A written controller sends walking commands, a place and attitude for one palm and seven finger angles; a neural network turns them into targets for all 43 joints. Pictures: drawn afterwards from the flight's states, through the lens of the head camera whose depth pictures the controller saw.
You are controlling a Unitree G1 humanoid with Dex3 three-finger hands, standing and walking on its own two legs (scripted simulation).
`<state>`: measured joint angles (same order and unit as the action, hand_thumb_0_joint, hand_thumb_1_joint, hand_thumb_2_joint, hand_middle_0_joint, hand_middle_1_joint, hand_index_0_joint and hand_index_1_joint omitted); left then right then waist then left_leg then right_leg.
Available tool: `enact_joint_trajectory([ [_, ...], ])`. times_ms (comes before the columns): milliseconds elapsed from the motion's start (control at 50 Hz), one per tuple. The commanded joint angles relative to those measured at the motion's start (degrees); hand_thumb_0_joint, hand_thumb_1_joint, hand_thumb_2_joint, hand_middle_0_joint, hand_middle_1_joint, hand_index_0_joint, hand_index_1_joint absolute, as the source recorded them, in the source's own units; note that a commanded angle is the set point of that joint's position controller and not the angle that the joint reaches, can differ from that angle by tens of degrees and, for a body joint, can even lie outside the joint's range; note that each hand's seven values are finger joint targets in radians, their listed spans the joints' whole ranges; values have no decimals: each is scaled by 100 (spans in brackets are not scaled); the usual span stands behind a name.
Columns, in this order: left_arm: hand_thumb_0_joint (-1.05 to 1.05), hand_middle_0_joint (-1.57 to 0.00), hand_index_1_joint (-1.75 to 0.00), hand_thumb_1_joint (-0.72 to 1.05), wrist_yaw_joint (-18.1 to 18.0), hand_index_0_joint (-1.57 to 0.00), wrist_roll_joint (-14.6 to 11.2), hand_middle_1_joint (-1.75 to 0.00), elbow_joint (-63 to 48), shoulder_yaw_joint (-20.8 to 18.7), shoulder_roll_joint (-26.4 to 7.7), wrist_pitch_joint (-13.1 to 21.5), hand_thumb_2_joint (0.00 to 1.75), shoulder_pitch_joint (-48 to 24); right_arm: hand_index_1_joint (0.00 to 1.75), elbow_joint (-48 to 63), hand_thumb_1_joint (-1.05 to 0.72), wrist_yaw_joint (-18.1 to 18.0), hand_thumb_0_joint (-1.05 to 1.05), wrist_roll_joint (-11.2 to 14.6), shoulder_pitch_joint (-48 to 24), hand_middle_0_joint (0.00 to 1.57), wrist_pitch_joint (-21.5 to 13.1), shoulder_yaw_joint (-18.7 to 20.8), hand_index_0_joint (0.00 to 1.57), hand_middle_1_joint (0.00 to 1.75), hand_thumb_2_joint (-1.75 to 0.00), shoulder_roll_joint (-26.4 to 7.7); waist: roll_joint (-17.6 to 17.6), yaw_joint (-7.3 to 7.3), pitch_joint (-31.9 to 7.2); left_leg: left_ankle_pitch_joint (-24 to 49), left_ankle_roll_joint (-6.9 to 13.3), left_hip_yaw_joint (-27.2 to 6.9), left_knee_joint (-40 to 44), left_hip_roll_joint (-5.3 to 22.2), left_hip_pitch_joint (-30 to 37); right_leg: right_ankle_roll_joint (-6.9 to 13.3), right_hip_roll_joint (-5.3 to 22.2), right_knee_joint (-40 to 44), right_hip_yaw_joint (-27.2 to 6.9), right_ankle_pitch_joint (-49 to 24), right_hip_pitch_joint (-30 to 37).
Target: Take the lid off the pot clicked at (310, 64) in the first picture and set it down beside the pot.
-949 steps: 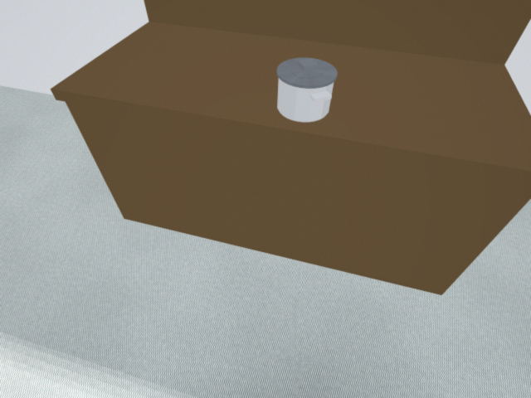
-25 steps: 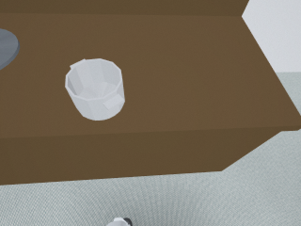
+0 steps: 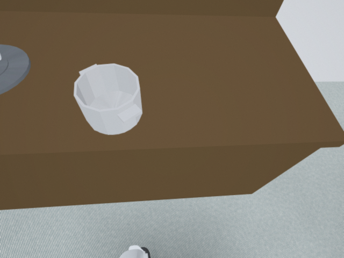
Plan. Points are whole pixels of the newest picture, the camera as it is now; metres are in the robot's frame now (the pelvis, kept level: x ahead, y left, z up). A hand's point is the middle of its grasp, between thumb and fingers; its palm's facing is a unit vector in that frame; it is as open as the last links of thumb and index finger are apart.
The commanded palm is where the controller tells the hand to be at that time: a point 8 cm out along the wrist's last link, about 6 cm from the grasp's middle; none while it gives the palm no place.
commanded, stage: lower the lid onto the table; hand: left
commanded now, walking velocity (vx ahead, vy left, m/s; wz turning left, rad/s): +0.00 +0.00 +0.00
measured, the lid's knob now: out of the picture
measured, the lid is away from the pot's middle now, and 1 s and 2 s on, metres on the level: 0.23 0.24 0.22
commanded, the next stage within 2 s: none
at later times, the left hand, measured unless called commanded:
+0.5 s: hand out of the picture +0.48 +0.35 +0.16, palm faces -0.42 -0.18 -0.89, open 7.1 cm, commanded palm +0.54 +0.35 +0.23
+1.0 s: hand out of the picture +0.47 +0.35 +0.12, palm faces -0.47 -0.17 -0.87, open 7.1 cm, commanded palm +0.55 +0.36 +0.20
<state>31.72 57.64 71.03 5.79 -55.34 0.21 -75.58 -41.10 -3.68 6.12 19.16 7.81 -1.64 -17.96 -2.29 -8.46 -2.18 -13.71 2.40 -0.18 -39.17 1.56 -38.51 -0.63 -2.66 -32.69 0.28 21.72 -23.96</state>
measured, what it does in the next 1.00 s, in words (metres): stands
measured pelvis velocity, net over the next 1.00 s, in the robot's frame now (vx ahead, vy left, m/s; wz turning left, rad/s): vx -0.01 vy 0.01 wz -0.03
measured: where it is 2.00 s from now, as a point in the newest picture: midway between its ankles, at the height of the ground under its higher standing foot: outside the picture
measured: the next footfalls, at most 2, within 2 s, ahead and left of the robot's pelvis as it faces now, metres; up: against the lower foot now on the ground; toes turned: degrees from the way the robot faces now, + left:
none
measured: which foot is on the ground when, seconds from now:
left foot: down 0.00-1.00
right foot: down 0.00-1.00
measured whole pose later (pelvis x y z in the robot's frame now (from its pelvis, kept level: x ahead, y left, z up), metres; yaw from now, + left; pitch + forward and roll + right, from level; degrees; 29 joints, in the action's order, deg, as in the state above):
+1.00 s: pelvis -0.01 +0.01 -0.01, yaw -1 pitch +16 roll -5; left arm 28.6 57.7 72.5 4.2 -55.0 5.6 -70.0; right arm -42.3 -6.4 6.0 21.0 6.8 -1.9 -17.5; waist -2.2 -9.2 -3.9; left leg -15.3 3.3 0.3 -44.7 2.2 -45.6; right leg -1.5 -3.2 -38.2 -0.3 23.1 -31.2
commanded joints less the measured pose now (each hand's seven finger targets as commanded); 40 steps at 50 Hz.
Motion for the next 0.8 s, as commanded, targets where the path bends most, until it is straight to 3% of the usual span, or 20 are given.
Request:
enact_joint_trajectory([
  [0, 0, -78, -108, 70, -271, -82, -89, -106, -1568, -258, -1539, 79, 90, -2975, 30, 289, -90, -135, 0, 8, 613, 20, -143, 303, 20, 30, -90, -1090, -950, 12, -2731, 1883, 257, -25, 57, -93, 3507, 145, -262, 360, 326, -1722, -844],
  [40, 0, -78, -108, 70, -320, -82, -3, -106, -1259, -298, -1631, 48, 90, -2962, 30, 228, -90, -144, 0, -5, 734, 20, -127, 336, 20, 30, -90, -1113, -997, -64, -2542, 1641, 244, -52, 8, -127, 3349, 138, -274, 404, 299, -1622, -976],
  [80, 0, -78, -108, 70, -346, -82, 0, -106, -1608, -469, -1895, 94, 90, -3206, 30, 219, -90, -157, 0, -18, 764, 20, -133, 357, 20, 30, -90, -1141, -994, -57, -2820, 1730, 256, -54, -5, -105, 3451, 132, -272, 383, 278, -1738, -864],
  [100, 0, -78, -108, 70, -308, -82, -65, -106, -1679, -354, -1693, 162, 90, -3074, 30, 252, -90, -182, 0, 3, 695, 20, -173, 318, 20, 30, -90, -1078, -1075, 9, -2955, 2129, 265, -34, -49, -93, 3624, 138, -284, 293, 310, -1838, -878],
  [120, 0, -78, -108, 70, -347, -82, 14, -106, -1403, -492, -1867, 122, 90, -3030, 30, 202, -90, -172, 0, -24, 793, 20, -137, 361, 20, 30, -90, -1125, -1023, -53, -2768, 1928, 239, -72, -73, -86, 3487, 117, -301, 352, 284, -1724, -986],
  [160, 0, -78, -108, 70, -332, -82, -36, -106, -1230, -306, -1603, 121, 90, -2836, 30, 178, -90, -167, 0, -14, 804, 20, -147, 354, 20, 30, -90, -1126, -1046, -77, -2499, 1726, 229, -61, -52, -96, 3334, 136, -292, 358, 314, -1628, -1134],
  [200, 0, -78, -108, 70, -347, -82, -55, -106, -1609, -510, -1865, 228, 90, -2903, 30, 237, -90, -198, 0, -9, 717, 20, -143, 306, 20, 30, -90, -1108, -1085, 39, -2909, 2144, 230, -49, -95, -71, 3508, 151, -296, 223, 321, -1782, -955],
  [220, 0, -78, -108, 70, -402, -82, 42, -106, -1761, -602, -2032, 209, 90, -3208, 30, 213, -90, -181, 0, -45, 809, 20, -117, 377, 20, 30, -90, -1142, -1362, -24, -3054, 2214, 215, -96, -151, -44, 3695, 134, -301, 271, 278, -1752, -1105],
  [240, 0, -78, -108, 70, -388, -82, 47, -106, -1406, -363, -1649, 191, 90, -2979, 30, 194, -90, -178, 0, -32, 837, 20, -138, 366, 20, 30, -90, -1102, -1473, -61, -2793, 2208, 210, -112, -185, -76, 3671, 157, -310, 278, 312, -1677, -1309],
  [260, 0, -78, -108, 70, -379, -82, 17, -106, -1310, -447, -1691, 196, 90, -2810, 30, 180, -90, -170, 0, -37, 864, 20, -129, 375, 20, 30, -90, -1115, -1173, -51, -2643, 2092, 202, -146, -169, -50, 3560, 148, -330, 278, 345, -1621, -1329],
  [380, 0, -78, -108, 70, -419, -82, 26, -106, -1512, -484, -1696, 224, 90, -2950, 30, 192, -90, -174, 0, -58, 916, 20, -108, 415, 20, 30, -90, -1143, -1257, -58, -2877, 2114, 194, -207, -208, -21, 3699, 161, -335, 232, 350, -1457, -1499],
  [400, 0, -78, -108, 70, -387, -82, -51, -106, -1643, -346, -1469, 298, 90, -2892, 30, 219, -90, -199, 0, -41, 860, 20, -138, 367, 20, 30, -90, -1093, -1278, 14, -3033, 2488, 187, -219, -207, 0, 3867, 174, -353, 129, 395, -1522, -1486],
  [420, 0, -78, -108, 70, -439, -82, 32, -106, -1572, -552, -1753, 270, 90, -2982, 30, 165, -90, -186, 0, -80, 939, 20, -108, 418, 20, 30, -90, -1140, -1348, -37, -3044, 2350, 182, -230, -258, 13, 3854, 148, -354, 189, 341, -1477, -1553],
  [480, 0, -78, -108, 70, -423, -82, -13, -106, -1099, -405, -1532, 247, 90, -2664, 30, 168, -90, -193, 0, -34, 917, 20, -98, 400, 20, 30, -90, -1149, -913, -101, -2585, 1680, 194, -208, -198, -46, 3332, 153, -336, 200, 360, -1310, -1584],
  [520, 0, -78, -108, 70, -470, -82, 7, -106, -1587, -460, -1649, 298, 90, -3033, 30, 161, -90, -204, 0, -69, 902, 20, -93, 415, 20, 30, -90, -1158, -1405, -57, -2964, 1968, 167, -222, -224, 11, 3687, 171, -327, 156, 335, -1308, -1662],
  [620, 0, -78, -108, 70, -528, -82, 67, -106, -1251, -635, -1893, 371, 90, -2773, 30, 166, -90, -253, 0, -60, 926, 20, -108, 374, 20, 30, -90, -1151, -1085, -67, -2861, 1637, 188, -169, -263, -41, 3287, 155, -332, 108, 309, -1334, -1520],
  [640, 0, -78, -108, 70, -522, -82, 40, -106, -1229, -484, -1675, 366, 90, -2757, 30, 173, -90, -251, 0, -45, 913, 20, -113, 372, 20, 30, -90, -1135, -1158, -76, -2718, 1569, 173, -215, -241, -40, 3277, 181, -322, 100, 346, -1274, -1637],
  [700, 0, -78, -108, 70, -514, -82, -28, -106, -1290, -451, -1603, 436, 90, -2571, 30, 203, -90, -280, 0, -31, 841, 20, -142, 318, 20, 30, -90, -1104, -1026, -11, -2765, 1629, 184, -158, -245, -25, 3234, 182, -342, 9, 363, -1280, -1572],
  [720, 0, -78, -108, 70, -566, -82, 50, -106, -1417, -589, -1842, 405, 90, -2826, 30, 169, -90, -272, 0, -60, 905, 20, -105, 377, 20, 30, -90, -1160, -1259, -63, -2864, 1497, 165, -181, -254, 9, 3320, 168, -325, 70, 298, -1215, -1663],
  [780, 0, -78, -108, 70, -549, -82, -4, -106, -1176, -463, -1624, 410, 90, -2583, 30, 158, -90, -289, 0, -39, 924, 20, -140, 369, 20, 30, -90, -1156, -1104, -100, -2579, 1180, 170, -218, -215, -3, 3151, 183, -326, 93, 327, -1068, -1774],
])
